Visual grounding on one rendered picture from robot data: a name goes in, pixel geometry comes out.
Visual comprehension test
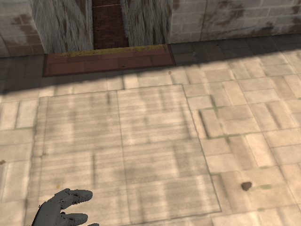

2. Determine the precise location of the left robot hand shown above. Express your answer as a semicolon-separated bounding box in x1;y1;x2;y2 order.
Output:
31;188;100;226

